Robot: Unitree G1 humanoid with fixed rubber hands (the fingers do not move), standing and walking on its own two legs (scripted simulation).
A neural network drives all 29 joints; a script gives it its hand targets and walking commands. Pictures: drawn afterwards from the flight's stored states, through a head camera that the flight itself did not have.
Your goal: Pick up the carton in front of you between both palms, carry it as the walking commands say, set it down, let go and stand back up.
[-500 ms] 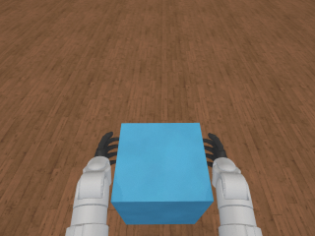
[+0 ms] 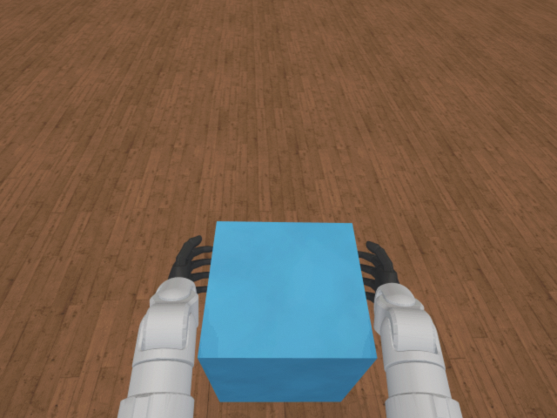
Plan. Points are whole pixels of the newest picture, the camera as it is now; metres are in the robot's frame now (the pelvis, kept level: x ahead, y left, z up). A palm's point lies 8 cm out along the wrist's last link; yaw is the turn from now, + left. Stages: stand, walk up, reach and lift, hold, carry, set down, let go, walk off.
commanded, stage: set down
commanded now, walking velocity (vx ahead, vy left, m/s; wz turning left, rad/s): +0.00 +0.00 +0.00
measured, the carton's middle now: (282, 317) +0.28 +0.00 -0.05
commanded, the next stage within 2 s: none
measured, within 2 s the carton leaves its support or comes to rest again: neither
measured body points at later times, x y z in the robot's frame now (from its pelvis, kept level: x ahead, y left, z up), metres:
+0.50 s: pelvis -0.03 +0.03 -0.04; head +0.09 +0.04 +0.39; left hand +0.35 +0.13 -0.09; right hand +0.33 -0.17 -0.08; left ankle +0.08 +0.12 -0.74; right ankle -0.02 -0.11 -0.74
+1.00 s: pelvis -0.04 +0.00 -0.18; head +0.18 +0.00 +0.21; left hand +0.39 +0.14 -0.26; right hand +0.39 -0.16 -0.26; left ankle +0.08 +0.12 -0.74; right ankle -0.02 -0.11 -0.74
